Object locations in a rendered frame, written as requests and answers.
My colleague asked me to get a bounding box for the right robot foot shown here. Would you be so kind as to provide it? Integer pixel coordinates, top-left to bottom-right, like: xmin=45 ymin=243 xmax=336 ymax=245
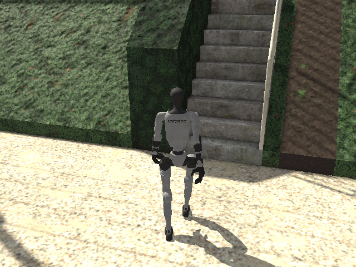
xmin=182 ymin=205 xmax=190 ymax=217

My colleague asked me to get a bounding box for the robot right forearm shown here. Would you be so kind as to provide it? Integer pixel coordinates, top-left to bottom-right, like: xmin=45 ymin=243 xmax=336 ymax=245
xmin=194 ymin=135 xmax=204 ymax=167

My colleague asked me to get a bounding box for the robot right hand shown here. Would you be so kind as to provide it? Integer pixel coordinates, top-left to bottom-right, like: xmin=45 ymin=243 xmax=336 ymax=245
xmin=191 ymin=166 xmax=205 ymax=184

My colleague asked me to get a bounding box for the robot left hand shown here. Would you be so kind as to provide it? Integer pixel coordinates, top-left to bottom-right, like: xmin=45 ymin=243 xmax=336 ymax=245
xmin=152 ymin=153 xmax=164 ymax=164

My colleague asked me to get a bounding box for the robot left forearm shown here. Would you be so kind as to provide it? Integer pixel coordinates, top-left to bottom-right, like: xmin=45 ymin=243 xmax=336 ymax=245
xmin=152 ymin=135 xmax=160 ymax=155

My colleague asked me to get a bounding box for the robot left upper arm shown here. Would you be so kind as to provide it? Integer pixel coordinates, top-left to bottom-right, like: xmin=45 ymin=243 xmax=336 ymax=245
xmin=154 ymin=112 xmax=166 ymax=141

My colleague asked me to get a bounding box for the right robot shin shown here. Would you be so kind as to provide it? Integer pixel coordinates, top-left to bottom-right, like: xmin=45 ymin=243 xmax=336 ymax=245
xmin=184 ymin=176 xmax=193 ymax=210

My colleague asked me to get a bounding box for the robot right upper arm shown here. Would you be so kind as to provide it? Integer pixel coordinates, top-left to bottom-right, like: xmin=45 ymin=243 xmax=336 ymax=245
xmin=189 ymin=111 xmax=200 ymax=144

